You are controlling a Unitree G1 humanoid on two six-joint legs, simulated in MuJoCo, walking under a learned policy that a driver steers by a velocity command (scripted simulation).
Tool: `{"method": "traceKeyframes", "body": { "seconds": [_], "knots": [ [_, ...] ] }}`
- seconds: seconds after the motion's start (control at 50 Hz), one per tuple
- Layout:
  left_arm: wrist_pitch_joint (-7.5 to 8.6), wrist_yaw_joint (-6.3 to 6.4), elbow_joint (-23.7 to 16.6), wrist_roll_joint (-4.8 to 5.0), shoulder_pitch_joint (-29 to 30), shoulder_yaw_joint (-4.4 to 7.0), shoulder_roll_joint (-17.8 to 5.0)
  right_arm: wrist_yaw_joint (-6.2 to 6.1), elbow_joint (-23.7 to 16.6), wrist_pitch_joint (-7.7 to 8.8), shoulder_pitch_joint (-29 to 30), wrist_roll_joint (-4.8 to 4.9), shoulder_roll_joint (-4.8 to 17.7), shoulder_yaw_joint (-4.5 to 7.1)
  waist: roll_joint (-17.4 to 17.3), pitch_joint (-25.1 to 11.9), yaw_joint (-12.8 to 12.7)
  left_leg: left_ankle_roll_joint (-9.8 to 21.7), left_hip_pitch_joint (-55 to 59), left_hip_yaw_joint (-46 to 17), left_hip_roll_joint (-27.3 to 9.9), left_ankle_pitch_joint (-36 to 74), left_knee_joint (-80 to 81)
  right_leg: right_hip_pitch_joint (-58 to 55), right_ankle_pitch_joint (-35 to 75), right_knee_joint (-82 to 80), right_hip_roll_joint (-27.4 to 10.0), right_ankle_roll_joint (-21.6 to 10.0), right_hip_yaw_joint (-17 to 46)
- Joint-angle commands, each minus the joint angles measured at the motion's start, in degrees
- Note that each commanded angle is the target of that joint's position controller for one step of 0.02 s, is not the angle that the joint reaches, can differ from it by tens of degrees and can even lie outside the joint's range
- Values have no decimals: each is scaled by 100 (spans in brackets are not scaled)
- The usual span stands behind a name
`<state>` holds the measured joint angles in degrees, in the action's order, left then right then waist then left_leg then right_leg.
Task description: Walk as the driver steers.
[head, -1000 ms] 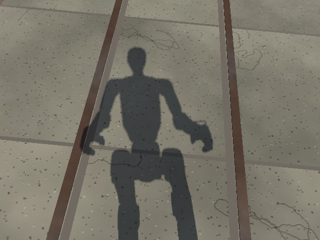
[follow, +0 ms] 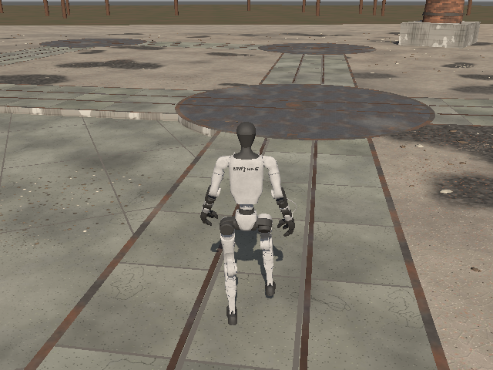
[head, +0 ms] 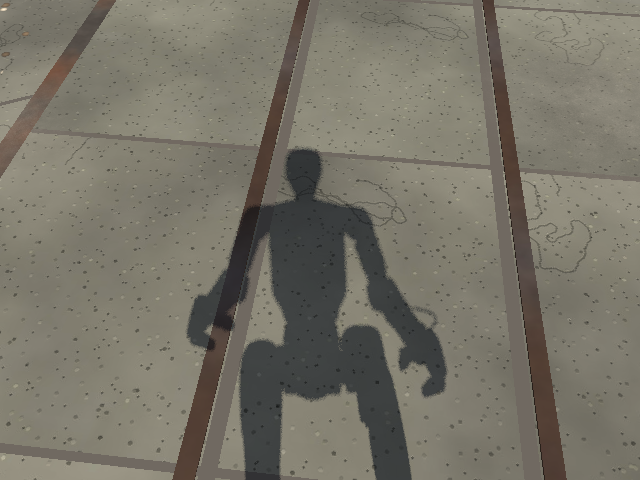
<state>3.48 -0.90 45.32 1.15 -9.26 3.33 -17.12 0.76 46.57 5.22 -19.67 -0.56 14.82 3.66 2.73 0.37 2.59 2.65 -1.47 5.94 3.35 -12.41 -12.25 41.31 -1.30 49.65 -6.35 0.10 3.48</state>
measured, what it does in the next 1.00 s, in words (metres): walks ahead, turning right: right foot, then left foot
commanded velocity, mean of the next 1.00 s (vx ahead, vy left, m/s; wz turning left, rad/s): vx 0.50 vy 0.00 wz -0.29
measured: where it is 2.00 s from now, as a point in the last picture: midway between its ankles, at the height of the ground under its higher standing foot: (413, 250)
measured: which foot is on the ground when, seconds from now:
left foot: down 0.00-0.22, up 0.24-0.70, down 0.72-1.00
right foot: up 0.00-0.18, down 0.20-0.74, up 0.76-1.00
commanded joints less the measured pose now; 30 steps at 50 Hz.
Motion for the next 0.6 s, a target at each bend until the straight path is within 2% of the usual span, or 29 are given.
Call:
{"method": "traceKeyframes", "body": {
  "seconds": [0.02, 0.1, 0.14, 0.16, 0.18, 0.2, 0.22, 0.24, 0.26, 0.28, 0.3, 0.32, 0.34, 0.4, 0.44, 0.5, 0.54, 0.6],
  "knots": [
    [65, -95, -467, -15, 468, -35, -122, -76, -354, 123, 351, 34, 907, 204, -495, 435, -6, 754, -604, -220, -1552, 1532, 744, -356, 868, -886, 70, -60, -165],
    [63, -234, -808, -5, 947, -44, -161, -119, -133, -16, 52, 125, 1019, 255, -433, 523, 119, 608, 415, 29, -1841, 2026, 386, -100, 492, -1473, 173, -297, -295],
    [53, -297, -941, -10, 904, 14, -286, -162, -129, -126, 99, 138, 1151, 292, -579, 351, -12, 476, 785, 194, -1898, 3527, -193, -371, -133, -1548, 415, -475, -588],
    [31, -305, -953, -12, 693, 80, -409, -198, -149, -183, 124, 134, 1248, 317, -727, 103, -150, 397, 912, 279, -1884, 4619, -703, -763, -491, -1487, 628, -584, -794],
    [8, -296, -859, -8, 121, 195, -608, -235, -173, -253, 159, 120, 1302, 323, -811, -269, -473, 299, 869, 381, -1798, 5405, -1584, -1512, -718, -1505, 875, -724, -943],
    [-12, -232, -650, 10, -803, 374, -916, -280, -216, -289, 203, 122, 1265, 286, -697, -752, -965, 103, 261, 533, -1576, 5268, -2881, -2919, -473, -1796, 1058, -944, -875],
    [-79, -102, -540, 20, -1598, 534, -1471, -299, -366, -230, -19, -38, 938, 147, 238, -1436, -1116, -137, -1279, 563, -1240, 2882, -4804, -4769, -225, -1740, -6, -1353, 802],
    [-34, -121, -685, 78, -1326, 530, -1702, -176, -590, -37, -444, -56, 295, -77, 1365, -2178, -525, -478, -3597, -352, 88, -1952, -6800, -6466, -1474, -2728, -1270, -2576, 4211],
    [-16, -131, -735, 26, -1431, 401, -1213, -64, -636, 192, 157, 140, 899, 43, 559, -2267, -953, -304, -4205, -1343, -230, -1845, -7037, -6511, -1897, -3195, -1201, -2296, 4277],
    [17, -112, -722, -22, -1259, 339, -976, -19, -803, 289, 642, 306, 987, 53, 274, -1450, -941, -178, -4436, -1238, -463, -1429, -6808, -5853, -1618, -3219, -1005, -2029, 3390],
    [45, -110, -769, -28, -901, 305, -896, -52, -839, 331, 794, 226, 884, 22, -368, -827, -652, -156, -4272, -1184, -724, -1021, -6216, -4864, -958, -3262, -764, -1855, 2741],
    [55, -88, -845, -47, -575, 251, -701, -99, -810, 302, 845, 79, 943, 72, -403, -578, -455, -195, -3910, -1158, -902, -817, -5700, -4174, -379, -3334, -567, -1757, 2270],
    [52, -61, -950, -114, -395, 220, -650, -99, -810, 234, 739, 36, 946, 94, -230, -439, -273, -242, -3560, -1170, -975, -685, -5538, -3663, -11, -3468, -427, -1757, 2066],
    [79, 9, -953, -85, -367, 238, -697, -113, -794, 52, 590, -31, 770, 68, -128, -291, -117, -501, -3339, -998, -1004, -392, -4877, -2963, 646, -3701, -279, -1817, 1565],
    [84, 76, -866, -78, -501, 246, -761, -119, -871, 10, 912, -46, 629, 5, -78, -146, -226, -644, -3404, -890, -994, 311, -4149, -2761, 840, -3779, -134, -1705, 1160],
    [63, 113, -720, -47, -736, 224, -749, -66, -956, 57, 1524, -18, 471, -73, 58, -62, -530, -641, -3002, -779, -808, 1661, -2786, -2640, 413, -3725, 162, -1359, 712],
    [59, 105, -608, -39, -970, 225, -806, -11, -1026, 99, 1879, 50, 484, -84, 117, 10, -723, -598, -2829, -735, -680, 2105, -2301, -2739, -30, -3727, 52, -1310, 815],
    [26, 96, -460, -14, -1222, 228, -828, 68, -1158, 157, 2217, 89, 625, -46, 136, 148, -837, -405, -3137, -814, -629, 1775, -1850, -3441, -52, -3414, -264, -1292, 1142]
  ]
}}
